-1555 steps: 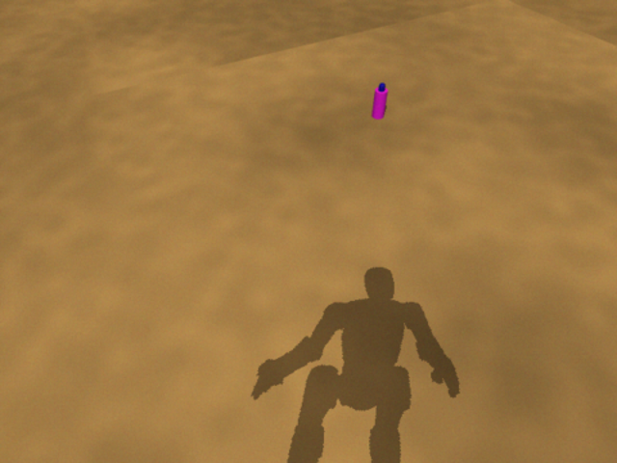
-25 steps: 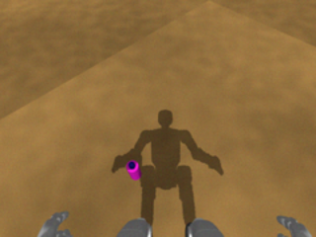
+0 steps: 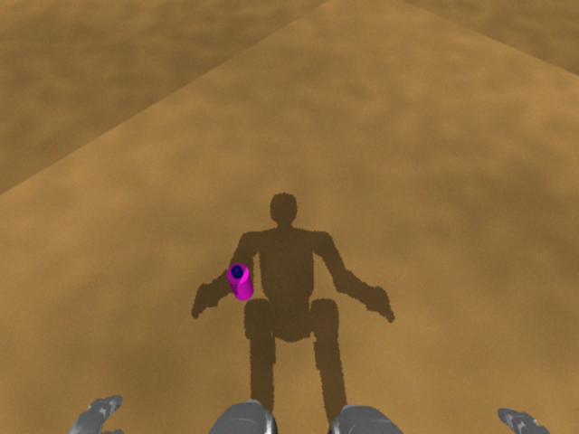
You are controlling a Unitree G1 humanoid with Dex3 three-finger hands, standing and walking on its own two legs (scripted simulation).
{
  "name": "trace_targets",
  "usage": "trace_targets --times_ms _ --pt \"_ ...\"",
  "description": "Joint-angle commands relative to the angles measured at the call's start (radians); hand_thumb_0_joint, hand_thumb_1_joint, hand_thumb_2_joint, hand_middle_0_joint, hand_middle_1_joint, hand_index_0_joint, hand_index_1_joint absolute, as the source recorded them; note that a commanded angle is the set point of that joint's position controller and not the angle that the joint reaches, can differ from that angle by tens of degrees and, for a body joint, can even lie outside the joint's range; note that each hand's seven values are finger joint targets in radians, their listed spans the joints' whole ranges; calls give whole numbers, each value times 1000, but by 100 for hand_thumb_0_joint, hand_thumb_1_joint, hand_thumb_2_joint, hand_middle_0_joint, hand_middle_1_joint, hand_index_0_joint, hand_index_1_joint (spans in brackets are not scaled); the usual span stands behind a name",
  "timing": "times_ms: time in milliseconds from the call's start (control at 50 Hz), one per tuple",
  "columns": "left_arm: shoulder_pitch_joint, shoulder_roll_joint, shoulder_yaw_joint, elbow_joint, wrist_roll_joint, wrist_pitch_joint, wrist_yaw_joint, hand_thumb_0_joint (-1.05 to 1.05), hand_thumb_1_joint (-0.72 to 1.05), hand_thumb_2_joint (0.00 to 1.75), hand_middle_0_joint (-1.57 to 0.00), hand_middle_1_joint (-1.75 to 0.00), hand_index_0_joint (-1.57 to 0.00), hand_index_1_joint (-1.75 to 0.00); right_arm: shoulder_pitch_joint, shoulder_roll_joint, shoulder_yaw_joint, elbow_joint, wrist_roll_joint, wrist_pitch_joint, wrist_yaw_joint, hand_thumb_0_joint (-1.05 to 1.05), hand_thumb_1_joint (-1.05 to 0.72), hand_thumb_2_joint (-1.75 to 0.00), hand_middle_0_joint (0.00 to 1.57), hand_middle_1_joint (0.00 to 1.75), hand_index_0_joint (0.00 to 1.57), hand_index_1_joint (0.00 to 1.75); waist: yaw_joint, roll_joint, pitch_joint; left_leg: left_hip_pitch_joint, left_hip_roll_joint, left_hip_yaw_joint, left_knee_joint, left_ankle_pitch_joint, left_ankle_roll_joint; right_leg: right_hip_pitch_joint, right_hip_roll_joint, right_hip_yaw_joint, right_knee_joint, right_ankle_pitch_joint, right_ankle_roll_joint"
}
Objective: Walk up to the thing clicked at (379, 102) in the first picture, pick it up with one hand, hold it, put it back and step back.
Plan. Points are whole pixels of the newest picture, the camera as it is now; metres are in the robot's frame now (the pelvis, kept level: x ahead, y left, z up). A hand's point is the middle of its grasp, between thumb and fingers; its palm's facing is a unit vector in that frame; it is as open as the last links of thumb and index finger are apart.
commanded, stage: step back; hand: left
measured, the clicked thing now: (240, 280) +0.55 +0.19 -0.65
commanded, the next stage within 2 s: none
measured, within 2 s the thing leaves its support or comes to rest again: neither
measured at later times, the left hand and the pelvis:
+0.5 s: hand out of the picture -0.01 +0.27 -0.14, palm faces +0.02 -0.93 -0.36, open 7.4 cm; pelvis -0.13 +0.00 +0.01, yaw +1 degrees
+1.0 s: hand out of the picture -0.17 +0.22 -0.13, palm faces +0.01 -0.91 -0.42, open 7.4 cm; pelvis -0.28 -0.05 +0.00, yaw +2 degrees
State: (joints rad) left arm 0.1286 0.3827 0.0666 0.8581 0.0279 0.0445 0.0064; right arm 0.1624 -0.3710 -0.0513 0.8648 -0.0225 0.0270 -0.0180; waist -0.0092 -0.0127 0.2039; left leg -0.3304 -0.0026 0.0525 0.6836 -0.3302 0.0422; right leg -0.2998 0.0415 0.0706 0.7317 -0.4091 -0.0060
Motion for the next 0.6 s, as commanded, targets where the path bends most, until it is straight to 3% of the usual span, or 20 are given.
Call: trace_targets --times_ms 0,20,40,60,80,120,200,220,260,280,300,320,340,360,380,400,440,480,520,580 --pt "89 212 74 -62 19 -48 17 0 90 90 -20 -30 -20 -30 -8 -213 -55 -81 27 -9 -8 0 -90 -90 20 30 20 30 22 -2 -323 5 137 -206 28 322 43 242 -124 146 -292 429 -65" --pt "39 291 90 -78 1 -40 14 0 90 90 -20 -30 -20 -30 -45 -180 -48 -89 35 -6 -11 0 -90 -90 20 30 20 30 38 -210 -275 -78 -55 -107 213 1 -19 154 -298 363 -317 581 -224" --pt "17 311 93 -109 9 -44 14 0 90 90 -20 -30 -20 -30 -52 -197 -57 -80 27 6 -22 0 -90 -90 20 30 20 30 54 -252 -222 -74 -78 -137 417 -326 -40 33 -427 491 -357 623 -332" --pt "-2 274 86 -122 2 -45 13 0 90 90 -20 -30 -20 -30 -22 -215 -59 -62 27 12 -20 0 -90 -90 20 30 20 30 34 -164 -200 -70 -82 -213 526 -310 -47 -3 -404 443 -360 601 -318" --pt "-37 245 77 -135 -6 -43 20 0 90 90 -20 -30 -20 -30 6 -216 -55 -54 34 10 -19 0 -90 -90 20 30 20 30 15 -105 -203 -102 -93 -230 552 -262 -47 41 -333 331 -316 649 -289" --pt "-39 214 72 -144 1 -36 25 0 90 90 -20 -30 -20 -30 29 -212 -46 -45 31 -2 -21 0 -90 -90 20 30 20 30 16 -109 -208 -105 -110 -194 533 -221 -56 71 -257 210 -260 700 -238" --pt "28 197 64 -156 13 -23 29 0 90 90 -20 -30 -20 -30 12 -189 -38 -67 19 -11 -21 0 -90 -90 20 30 20 30 54 -151 -254 -121 -67 -113 213 -214 -62 246 -222 165 -205 730 -211" --pt "27 208 69 -167 13 -21 29 0 90 90 -20 -30 -20 -30 29 -182 -36 -74 14 -13 -19 0 -90 -90 20 30 20 30 43 -182 -262 -91 -30 -111 80 -188 -53 256 -232 180 -191 708 -197" --pt "17 219 64 -173 2 -10 20 0 90 90 -20 -30 -20 -30 60 -180 -48 -53 6 -20 -13 0 -90 -90 20 30 20 30 23 -164 -278 11 -44 -41 -107 -59 -46 212 -199 159 -148 611 -168" --pt "-2 229 62 -184 -5 -3 15 0 90 90 -20 -30 -20 -30 99 -182 -55 -40 0 -24 -10 0 -90 -90 20 30 20 30 -2 -152 -288 107 -42 -16 -246 102 -43 147 -195 151 -111 549 -140" --pt "11 202 54 -189 -6 2 11 0 90 90 -20 -30 -20 -30 84 -200 -64 -49 -10 -30 -10 0 -90 -90 20 30 20 30 7 -99 -278 166 12 -110 -273 170 -21 47 -161 148 -89 412 -97" --pt "38 166 47 -193 -9 3 8 0 90 90 -20 -30 -20 -30 65 -284 -84 -60 -26 -34 -7 0 -90 -90 20 30 20 30 13 99 -282 248 218 -385 -306 224 60 -149 -50 104 40 154 -48" --pt "-49 194 63 -204 -9 -2 22 0 90 90 -20 -30 -20 -30 32 -378 -102 -81 -11 -30 4 0 -90 -90 20 30 20 30 -41 271 -242 75 412 -565 -367 336 220 -158 63 20 257 -220 -9" --pt "-88 213 73 -194 11 -3 30 0 90 90 -20 -30 -20 -30 13 -375 -106 -84 -16 -36 2 0 -90 -90 20 30 20 30 -52 225 -191 -6 445 -623 -381 331 274 -150 61 130 429 -245 -6" --pt "-59 206 76 -176 3 2 28 0 90 90 -20 -30 -20 -30 -27 -318 -89 -87 -13 -42 -6 0 -90 -90 20 30 20 30 -9 117 -180 27 382 -494 -335 415 241 -183 65 162 512 -185 -10" --pt "14 191 74 -150 -11 3 26 0 90 90 -20 -30 -20 -30 -79 -285 -75 -96 -17 -41 -11 0 -90 -90 20 30 20 30 39 102 -187 70 316 -392 -295 470 206 -218 73 166 565 -142 -13" --pt "81 205 86 -127 -11 2 15 0 90 90 -20 -30 -20 -30 -77 -258 -71 -110 -12 -43 -15 0 -90 -90 20 30 20 30 59 128 -183 64 269 -300 -259 484 181 -197 68 138 590 -79 2" --pt "81 186 85 -130 -3 1 8 0 90 90 -20 -30 -20 -30 -27 -246 -73 -111 -13 -41 -13 0 -90 -90 20 30 20 30 24 139 -221 181 239 -278 -230 512 181 -224 68 125 529 -78 29" --pt "53 183 81 -148 1 -2 6 0 90 90 -20 -30 -20 -30 17 -257 -81 -111 -10 -39 -18 0 -90 -90 20 30 20 30 -11 158 -236 253 263 -288 -212 495 204 -230 44 106 408 -107 47" --pt "66 174 73 -147 -2 -6 1 0 90 90 -20 -30 -20 -30 14 -280 -85 -128 -12 -33 -18 0 -90 -90 20 30 20 30 -14 199 -267 235 286 -286 -191 475 208 -130 -7 46 192 -127 42"
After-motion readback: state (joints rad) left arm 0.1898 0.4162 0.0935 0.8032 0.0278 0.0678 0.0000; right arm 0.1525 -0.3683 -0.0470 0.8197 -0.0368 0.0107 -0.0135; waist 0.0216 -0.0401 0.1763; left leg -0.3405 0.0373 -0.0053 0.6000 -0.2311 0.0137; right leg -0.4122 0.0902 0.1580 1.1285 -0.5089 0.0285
